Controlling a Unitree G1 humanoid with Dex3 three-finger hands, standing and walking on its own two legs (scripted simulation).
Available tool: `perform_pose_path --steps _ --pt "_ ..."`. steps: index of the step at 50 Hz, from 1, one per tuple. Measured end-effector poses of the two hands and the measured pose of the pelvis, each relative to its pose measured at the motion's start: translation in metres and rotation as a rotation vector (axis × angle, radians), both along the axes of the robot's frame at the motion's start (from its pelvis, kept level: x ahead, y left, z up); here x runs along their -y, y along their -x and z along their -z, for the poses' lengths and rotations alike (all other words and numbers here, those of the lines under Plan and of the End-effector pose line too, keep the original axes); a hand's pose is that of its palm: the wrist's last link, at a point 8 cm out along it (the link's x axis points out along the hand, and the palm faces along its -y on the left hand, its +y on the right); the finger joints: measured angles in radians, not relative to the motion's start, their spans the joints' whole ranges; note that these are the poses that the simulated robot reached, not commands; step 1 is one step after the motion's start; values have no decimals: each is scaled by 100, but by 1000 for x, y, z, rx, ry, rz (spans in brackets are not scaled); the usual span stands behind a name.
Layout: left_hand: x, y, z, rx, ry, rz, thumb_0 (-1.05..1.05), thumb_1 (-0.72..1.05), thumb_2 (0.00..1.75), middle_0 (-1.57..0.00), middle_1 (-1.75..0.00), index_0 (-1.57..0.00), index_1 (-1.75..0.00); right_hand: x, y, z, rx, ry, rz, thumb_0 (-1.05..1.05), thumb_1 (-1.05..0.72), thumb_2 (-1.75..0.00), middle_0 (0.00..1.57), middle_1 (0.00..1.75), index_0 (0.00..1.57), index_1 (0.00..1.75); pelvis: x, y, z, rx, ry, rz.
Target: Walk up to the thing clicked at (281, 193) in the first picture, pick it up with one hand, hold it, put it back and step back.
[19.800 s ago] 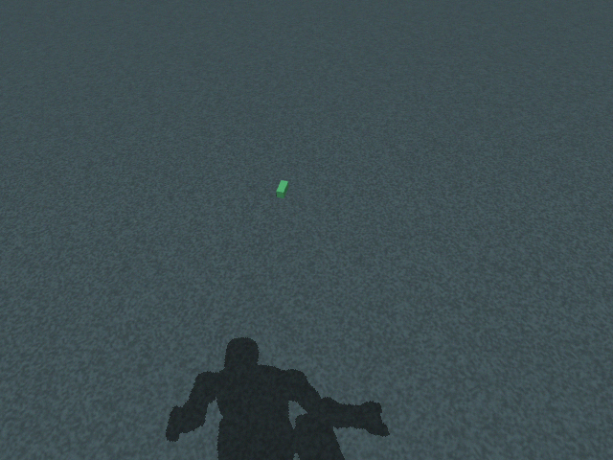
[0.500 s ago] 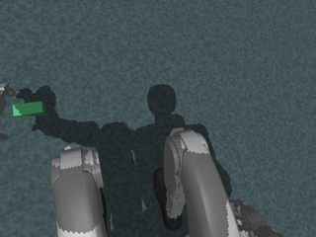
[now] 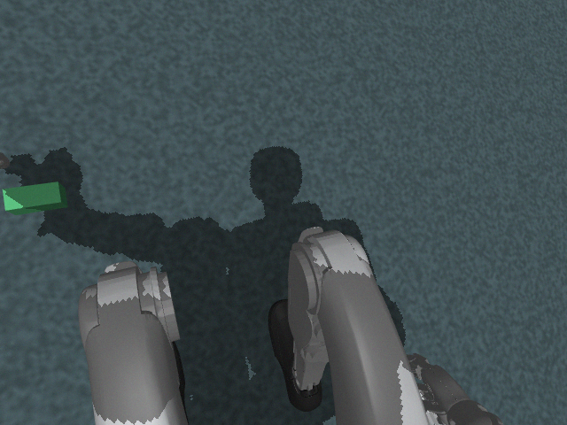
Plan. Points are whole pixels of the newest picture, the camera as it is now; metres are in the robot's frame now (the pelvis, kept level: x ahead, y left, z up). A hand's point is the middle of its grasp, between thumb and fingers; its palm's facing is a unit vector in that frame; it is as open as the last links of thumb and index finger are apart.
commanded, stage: rise first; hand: left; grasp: from above
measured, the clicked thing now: (36, 198) +0.45 +0.32 -0.29
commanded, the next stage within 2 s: approach in 1.06 s
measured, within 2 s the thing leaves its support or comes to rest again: neither
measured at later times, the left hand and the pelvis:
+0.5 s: hand out of the picture +0.41 +0.36 -0.17, palm faces -0.45 -0.09 -0.89, open 12.5 cm; pelvis +0.00 +0.00 +0.00, yaw +0 degrees
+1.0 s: hand out of the picture +0.41 +0.35 -0.16, palm faces -0.45 -0.09 -0.89, open 12.4 cm; pelvis +0.00 +0.00 +0.01, yaw +0 degrees
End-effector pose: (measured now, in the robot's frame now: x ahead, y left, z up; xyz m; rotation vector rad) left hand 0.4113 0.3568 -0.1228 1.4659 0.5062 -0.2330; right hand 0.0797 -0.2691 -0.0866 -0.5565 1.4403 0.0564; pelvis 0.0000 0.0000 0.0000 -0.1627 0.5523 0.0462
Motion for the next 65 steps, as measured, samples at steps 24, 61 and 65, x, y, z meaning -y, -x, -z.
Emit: perform_pose_path --steps 24,61,65 --pt "-1 -3 -7 4 -4 22 0 -26 79 -34 -75 -34 -75 -2 2 -2 -3 -3 6 0 -91 -90 21 30 20 30 -1 0 -2 -2 4 -1" --pt "2 0 -18 -7 -11 31 0 -23 77 -38 -71 -37 -72 -3 7 -6 18 -12 27 0 -91 -90 21 30 20 30 -1 4 -6 1 0 -8" --pt "4 0 -18 -19 -24 48 0 -24 77 -37 -73 -36 -73 -3 6 -5 21 -16 25 0 -91 -90 21 30 20 30 -1 5 -6 -1 -3 -9"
